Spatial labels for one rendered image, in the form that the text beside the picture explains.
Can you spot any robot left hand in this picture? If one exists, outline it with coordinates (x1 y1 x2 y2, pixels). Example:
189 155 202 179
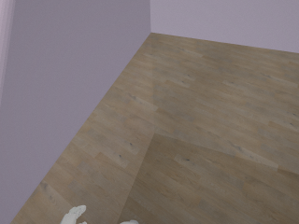
60 205 87 224

